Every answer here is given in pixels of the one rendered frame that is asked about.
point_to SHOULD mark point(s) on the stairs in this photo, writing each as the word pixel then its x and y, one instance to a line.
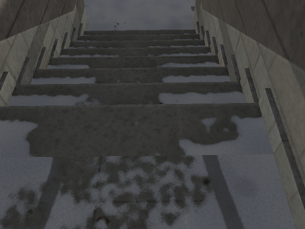
pixel 131 67

